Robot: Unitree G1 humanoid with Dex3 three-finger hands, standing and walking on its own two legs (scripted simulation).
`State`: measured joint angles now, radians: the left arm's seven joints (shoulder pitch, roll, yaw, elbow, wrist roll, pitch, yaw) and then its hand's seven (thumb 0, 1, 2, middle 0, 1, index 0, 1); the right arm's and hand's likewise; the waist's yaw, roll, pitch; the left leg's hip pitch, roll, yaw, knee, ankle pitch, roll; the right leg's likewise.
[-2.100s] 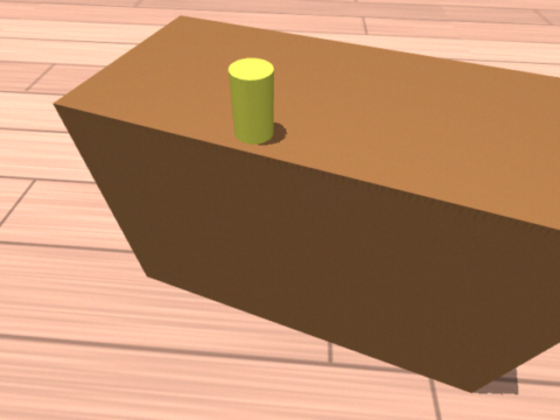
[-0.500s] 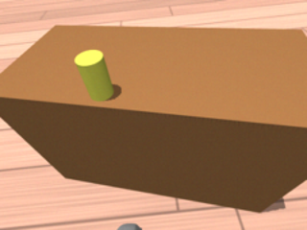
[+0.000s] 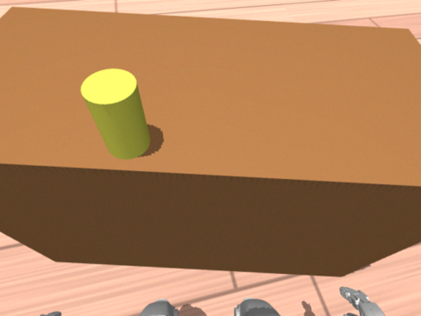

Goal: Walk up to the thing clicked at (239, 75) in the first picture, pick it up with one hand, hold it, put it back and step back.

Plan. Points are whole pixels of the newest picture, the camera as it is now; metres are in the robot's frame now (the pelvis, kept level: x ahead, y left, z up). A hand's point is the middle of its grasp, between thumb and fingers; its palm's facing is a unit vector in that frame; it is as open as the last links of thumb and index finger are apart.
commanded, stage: walk up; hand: left
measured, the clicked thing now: (120, 117) +0.43 +0.18 +0.12
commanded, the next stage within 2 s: none
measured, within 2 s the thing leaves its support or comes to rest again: neither
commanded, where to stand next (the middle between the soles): +0.04 -0.02 m, yaw -2 degrees
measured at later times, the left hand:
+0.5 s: hand out of the picture +0.11 +0.26 -0.15, palm faces -0.10 -0.93 -0.35, open 7.4 cm
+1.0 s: hand out of the picture +0.07 +0.23 -0.13, palm faces -0.07 -0.94 -0.34, open 7.4 cm
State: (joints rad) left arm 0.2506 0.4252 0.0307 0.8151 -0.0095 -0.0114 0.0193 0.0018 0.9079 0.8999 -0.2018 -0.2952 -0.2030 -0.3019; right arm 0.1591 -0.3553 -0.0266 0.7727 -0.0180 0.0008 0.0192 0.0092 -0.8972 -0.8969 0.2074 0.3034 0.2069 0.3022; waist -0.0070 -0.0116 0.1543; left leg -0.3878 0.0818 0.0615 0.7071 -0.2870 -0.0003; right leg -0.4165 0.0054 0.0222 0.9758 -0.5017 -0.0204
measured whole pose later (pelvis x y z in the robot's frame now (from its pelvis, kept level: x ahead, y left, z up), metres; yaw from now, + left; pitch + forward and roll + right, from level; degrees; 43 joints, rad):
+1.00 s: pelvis -0.04 -0.01 +0.02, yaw -4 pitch -3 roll +0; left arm 0.11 0.34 0.02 1.07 0.01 0.00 -0.02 0.00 0.91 0.90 -0.20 -0.30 -0.20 -0.30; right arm 0.18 -0.37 0.01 1.07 -0.02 -0.02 0.02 0.01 -0.90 -0.90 0.20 0.30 0.20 0.30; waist -0.01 0.01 0.05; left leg -0.20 0.04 -0.02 0.48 -0.24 -0.04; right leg -0.22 -0.02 0.01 0.49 -0.23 0.02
